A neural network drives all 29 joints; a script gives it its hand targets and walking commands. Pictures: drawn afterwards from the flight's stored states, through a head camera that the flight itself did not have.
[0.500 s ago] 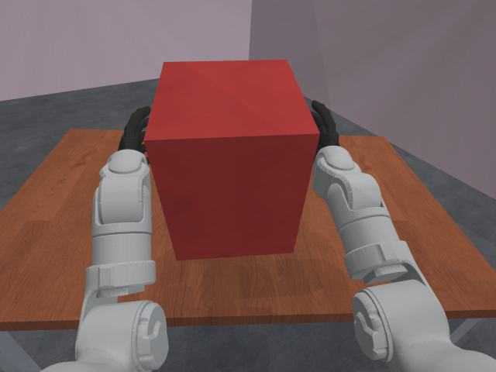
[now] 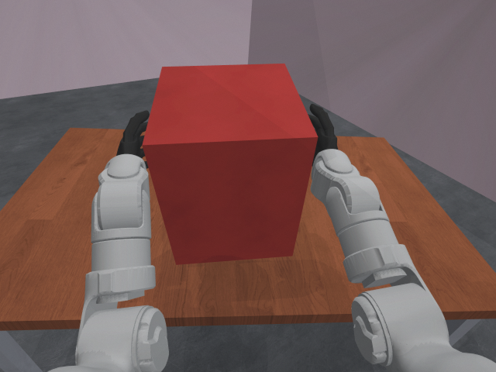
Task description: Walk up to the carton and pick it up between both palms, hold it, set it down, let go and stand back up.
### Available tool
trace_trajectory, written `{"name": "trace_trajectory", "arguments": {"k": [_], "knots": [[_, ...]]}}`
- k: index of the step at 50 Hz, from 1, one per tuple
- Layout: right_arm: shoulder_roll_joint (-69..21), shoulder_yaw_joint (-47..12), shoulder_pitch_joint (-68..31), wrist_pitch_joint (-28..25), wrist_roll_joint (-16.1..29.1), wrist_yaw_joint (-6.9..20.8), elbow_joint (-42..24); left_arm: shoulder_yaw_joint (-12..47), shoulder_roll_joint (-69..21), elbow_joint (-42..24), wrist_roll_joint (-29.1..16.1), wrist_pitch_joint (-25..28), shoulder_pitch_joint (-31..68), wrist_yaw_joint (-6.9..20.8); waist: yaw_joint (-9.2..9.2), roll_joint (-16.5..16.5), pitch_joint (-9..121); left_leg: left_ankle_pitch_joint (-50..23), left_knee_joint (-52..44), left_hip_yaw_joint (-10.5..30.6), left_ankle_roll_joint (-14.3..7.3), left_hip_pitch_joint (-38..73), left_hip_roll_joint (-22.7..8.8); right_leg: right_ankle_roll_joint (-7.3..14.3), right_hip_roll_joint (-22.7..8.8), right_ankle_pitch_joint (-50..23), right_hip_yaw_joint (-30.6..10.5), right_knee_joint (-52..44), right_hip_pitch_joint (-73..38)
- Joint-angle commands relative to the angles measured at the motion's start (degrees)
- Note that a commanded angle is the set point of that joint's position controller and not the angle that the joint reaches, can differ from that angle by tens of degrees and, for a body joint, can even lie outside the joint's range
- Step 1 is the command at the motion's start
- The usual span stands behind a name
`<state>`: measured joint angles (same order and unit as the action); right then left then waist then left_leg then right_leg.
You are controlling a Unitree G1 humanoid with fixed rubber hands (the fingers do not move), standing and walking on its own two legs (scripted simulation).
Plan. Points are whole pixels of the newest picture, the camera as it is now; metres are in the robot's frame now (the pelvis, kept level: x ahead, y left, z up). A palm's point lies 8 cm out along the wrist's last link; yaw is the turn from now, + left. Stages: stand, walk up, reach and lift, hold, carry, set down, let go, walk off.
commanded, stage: hold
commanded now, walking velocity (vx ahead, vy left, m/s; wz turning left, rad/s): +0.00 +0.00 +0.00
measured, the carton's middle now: (229, 165) +0.39 +0.01 +0.19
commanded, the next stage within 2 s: none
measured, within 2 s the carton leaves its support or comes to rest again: neither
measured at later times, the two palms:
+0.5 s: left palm (130, 159) +0.36 +0.16 +0.22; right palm (320, 151) +0.37 -0.13 +0.23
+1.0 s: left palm (135, 158) +0.36 +0.15 +0.22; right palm (326, 153) +0.36 -0.14 +0.23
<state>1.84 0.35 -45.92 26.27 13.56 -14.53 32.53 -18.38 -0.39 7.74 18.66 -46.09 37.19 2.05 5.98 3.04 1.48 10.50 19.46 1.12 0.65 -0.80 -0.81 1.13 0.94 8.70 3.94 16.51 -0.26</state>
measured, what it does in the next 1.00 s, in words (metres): stands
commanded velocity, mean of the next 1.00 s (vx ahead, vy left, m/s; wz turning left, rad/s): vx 0.00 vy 0.00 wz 0.00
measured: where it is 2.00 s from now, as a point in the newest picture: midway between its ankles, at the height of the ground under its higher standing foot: outside the picture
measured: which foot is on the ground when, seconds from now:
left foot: down 0.00-1.00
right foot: down 0.00-1.00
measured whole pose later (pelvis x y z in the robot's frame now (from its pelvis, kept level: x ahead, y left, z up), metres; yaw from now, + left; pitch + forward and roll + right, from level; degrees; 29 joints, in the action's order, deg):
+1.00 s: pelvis +0.00 +0.00 +0.00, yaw +0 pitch -8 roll -1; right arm 2.0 0.3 -46.2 25.9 13.6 -14.9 32.1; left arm -18.3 -0.2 7.9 18.4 -45.5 37.8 2.0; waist 6.0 2.6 1.4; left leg 10.1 19.3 1.5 1.0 -1.3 -1.2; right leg 1.4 1.3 8.3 4.2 16.0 0.0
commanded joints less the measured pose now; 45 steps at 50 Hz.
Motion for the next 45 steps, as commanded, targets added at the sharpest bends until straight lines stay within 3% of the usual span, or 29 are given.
{"name": "trace_trajectory", "arguments": {"k": [1, 2, 3, 4, 5, 7, 9, 11, 12, 13, 14, 16, 18, 20, 21, 25, 26, 27, 28, 29, 30, 31, 33, 35, 36, 39, 41, 43, 45], "knots": [[-35.63, -18.68, -45.78, -4.81, 6.05, 7.31, -20.1, 29.09, -32.36, -9.85, -11.71, 5.76, 47.68, 7.63, -0.52, -4.8, 22.71, -15.22, -0.9, -2.17, 1.14, 5.09, 3.23, -4.28, 2.61, -10.23, 0.62, -0.9, -4.84], [-34.47, -18.2, -45.69, -4.65, 5.13, 7.17, -20.42, 28.02, -31.98, -7.35, -11.25, 5.78, 46.49, 7.65, 0.29, -4.24, 22.63, -15.53, -0.71, -1.83, 1.21, 5.57, 3.38, -4.41, 2.57, -9.63, 0.9, -1.45, -5.09], [-35.04, -18.08, -44.32, -4.75, 5.97, 7.24, -19.1, 30.27, -32.77, -10.86, -12.66, 6.5, 48.33, 7.24, 1.22, -6.09, 23.8, -17.55, 0.2, -1.42, 2.19, 6.8, 3.13, -3.96, 2.83, -10.01, 0.81, -0.81, -3.8], [-36.7, -18.84, -47.59, -5.3, 5.84, 7.31, -22.61, 31.69, -32.79, -11.9, -14.62, 7.01, 50.94, 6.61, 0.97, -5.39, 25.81, -17.84, 0.3, -1.7, 2.11, 6.76, 3.07, -4.14, 3.11, -10.12, 1.16, -0.58, -3.64], [-34.94, -16.77, -43.63, -3.79, 4.7, 7.29, -15.66, 28.86, -30.88, -8.7, -12.7, 6.48, 49.61, 6.85, 1.18, -5.14, 21.6, -14.77, -0.96, -1.78, 1.9, 6.18, 2.87, -3.97, 2.71, -7.38, 0.63, -2.25, -3.2], [-34.7, -18.63, -41.87, -4.66, 6.66, 7.71, -19.03, 31.09, -32.89, -13.25, -12.86, 6.02, 45.83, 6.53, 0.73, -8.13, 26.57, -20.28, 0.28, -1.17, 2.82, 9.03, 2.61, -3.78, 2.94, -11.48, 0.8, -0.73, -4.7], [-34.98, -17.28, -46.51, -4.08, 5.55, 7.93, -16.08, 28.5, -31.82, -8.36, -11.85, 6.04, 49.69, 6.64, -0.54, -5.8, 20.67, -13.0, -1.39, -1.91, 1.8, 3.48, 3.24, -4.08, 2.66, -5.83, 0.96, -1.29, -2.72], [-34.76, -17.59, -42.65, -4.17, 5.54, 7.75, -15.93, 25.96, -31.59, -7.56, -9.89, 5.47, 45.14, 7.2, -0.81, -4.64, 20.39, -15.82, -0.9, -2.01, 0.94, 5.01, 3.37, -4.41, 2.41, -10.57, 0.48, -1.21, -5.16], [-33.38, -14.66, -44.14, -3.42, 3.94, 7.82, -9.04, 23.38, -28.43, 0.23, -7.37, 4.93, 45.48, 7.93, -0.68, -5.14, 12.31, -8.34, -2.62, -2.5, 0.54, 1.37, 3.43, -4.26, 1.86, -3.9, 0.17, -2.41, -2.29], [-34.65, -15.76, -44.81, -4.29, 4.44, 8.03, -12.16, 25.1, -30.43, -5.44, -9.49, 5.25, 47.64, 8.24, -0.12, -3.91, 18.96, -9.16, -2.95, -2.68, 0.28, 2.23, 3.48, -4.29, 2.31, -4.21, 0.33, -2.1, -4.5], [-35.69, -15.52, -46.98, -4.48, 3.68, 7.72, -14.4, 24.05, -29.27, -1.77, -10.24, 5.4, 47.53, 8.54, -0.25, -1.78, 17.69, -6.21, -3.16, -2.61, -0.68, 1.75, 3.71, -4.75, 1.81, -4.07, 0.44, -2.39, -3.91], [-37.72, -17.7, -43.89, -4.81, 6.03, 7.21, -15.71, 26.37, -31.19, -9.17, -11.5, 6.94, 49.58, 7.91, -0.29, -3.6, 24.48, -14.33, -2.09, -2.15, 0.31, 4.72, 3.64, -4.86, 2.46, -10.98, 1.06, -0.53, -7.13], [-35.48, -16.22, -45.1, -4.6, 5.78, 6.81, -15.64, 26.81, -31.39, -7.18, -11.55, 6.23, 48.58, 7.88, 1.11, -6.05, 21.54, -16.23, -0.8, -1.76, 1.53, 5.37, 3.54, -4.64, 2.22, -11.17, 0.07, -1.61, -5.54], [-34.98, -16.37, -44.8, -4.28, 4.78, 7.22, -14.01, 25.82, -30.5, -4.79, -9.59, 5.86, 47.83, 7.86, -0.16, -5.1, 19.1, -12.08, -1.97, -1.94, 0.79, 3.34, 3.32, -4.27, 2.77, -6.33, 0.98, -1.7, -4.03], [-34.02, -16.69, -43.98, -4.66, 5.82, 7.36, -14.85, 27.51, -32.26, -7.72, -10.11, 6.05, 46.95, 7.71, 0.19, -7.58, 21.74, -17.32, -1.32, -1.48, 1.84, 6.2, 2.62, -3.96, 3.18, -7.6, 0.88, -1.43, -3.91], [-35.17, -18.56, -40.06, -4.69, 6.72, 6.21, -21.85, 31.18, -32.17, -12.15, -13.15, 6.11, 42.78, 7.73, 1.83, -5.3, 23.62, -23.6, 0.76, -1.78, 2.79, 7.79, 3.21, -4.7, 3.24, -16.2, 0.87, -0.57, -6.18], [-34.43, -18.12, -41.67, -4.26, 5.75, 6.52, -17.78, 29.9, -32.11, -11.36, -12.14, 6.31, 47.11, 7.58, 1.41, -6.4, 21.48, -18.94, 0.1, -1.69, 2.67, 6.11, 3.42, -4.32, 2.6, -11.31, 0.48, -1.56, -5.11], [-34.55, -18.96, -42.51, -4.62, 5.38, 6.5, -20.52, 28.5, -30.51, -9.6, -11.52, 6.35, 45.29, 7.79, 0.5, -3.08, 22.04, -17.94, 0.11, -1.92, 1.46, 4.93, 3.72, -4.87, 2.64, -12.61, 0.84, -1.03, -5.96], [-33.6, -17.84, -41.61, -4.28, 5.61, 6.53, -19.69, 28.43, -30.58, -9.99, -11.32, 5.46, 43.96, 7.93, 0.85, -5.75, 20.96, -16.96, -0.54, -1.87, 1.5, 5.46, 3.86, -4.67, 2.23, -13.18, 0.64, -1.01, -6.09], [-35.04, -18.3, -42.33, -4.39, 5.26, 6.53, -20.55, 28.49, -30.31, -10.62, -11.11, 5.56, 44.73, 8.74, 1.15, -4.19, 22.05, -14.75, -0.85, -2.74, 1.15, 4.54, 4.0, -4.98, 2.29, -12.13, 0.43, -0.94, -7.06], [-33.66, -17.5, -43.1, -3.81, 5.56, 6.98, -17.63, 27.06, -29.47, -9.07, -9.89, 5.52, 46.62, 8.27, -0.2, -6.42, 19.94, -13.06, -1.58, -2.28, 1.11, 3.56, 3.9, -4.62, 2.33, -9.82, 0.66, -1.08, -5.18], [-34.8, -17.95, -43.69, -4.27, 5.34, 7.09, -18.72, 28.44, -30.46, -10.77, -11.28, 6.1, 49.14, 8.13, 0.13, -5.92, 20.88, -13.52, -1.25, -2.3, 1.38, 3.42, 3.84, -4.48, 2.72, -8.12, 0.75, -0.98, -4.89], [-37.33, -21.41, -42.2, -5.13, 6.45, 6.48, -25.98, 31.88, -31.7, -16.52, -14.43, 7.3, 47.79, 7.32, 0.74, -4.89, 27.56, -21.75, 0.83, -1.9, 1.39, 6.33, 3.83, -5.11, 2.68, -18.96, 0.38, 0.5, -7.77], [-34.45, -19.63, -42.49, -3.99, 6.28, 6.03, -23.55, 31.35, -32.63, -13.09, -13.19, 5.92, 44.52, 7.21, 1.89, -5.41, 23.92, -22.47, 1.11, -0.62, 2.31, 7.5, 3.17, -4.63, 3.23, -17.33, 0.59, -0.11, -4.95], [-34.79, -18.57, -40.9, -3.66, 5.41, 6.35, -21.95, 29.55, -29.93, -13.17, -12.32, 6.14, 47.5, 7.69, 1.77, -6.0, 23.3, -17.52, 0.02, -1.45, 1.81, 6.35, 3.58, -4.72, 2.37, -13.37, 0.54, -0.96, -5.22], [-33.89, -18.94, -42.3, -3.41, 5.76, 6.78, -19.63, 26.37, -28.97, -9.67, -9.72, 5.14, 44.51, 8.13, -0.74, -4.83, 20.58, -12.83, -1.78, -2.26, 0.73, 4.31, 3.91, -4.66, 2.17, -10.44, 0.56, -1.41, -5.49], [-34.28, -17.6, -43.46, -3.19, 4.83, 6.82, -17.28, 25.42, -29.82, -5.14, -8.32, 4.7, 44.06, 8.45, -0.83, -3.79, 15.83, -11.4, -2.45, -2.19, 0.46, 2.29, 3.47, -4.35, 2.43, -7.15, 0.85, -1.64, -4.61], [-34.56, -16.86, -43.9, -4.48, 5.42, 7.1, -17.93, 29.47, -32.43, -10.97, -10.71, 5.39, 48.28, 8.42, 1.23, -8.21, 21.03, -15.78, -1.58, -1.69, 2.44, 5.19, 2.78, -3.94, 2.71, -7.87, 0.98, -0.89, -4.21], [-34.59, -17.26, -47.97, -4.92, 5.03, 7.46, -19.51, 29.5, -31.6, -8.1, -12.65, 5.81, 49.75, 7.73, 0.87, -6.15, 22.82, -12.94, -0.75, -1.91, 1.91, 4.06, 3.13, -3.53, 2.75, -6.18, 1.06, -1.56, -3.84]]}}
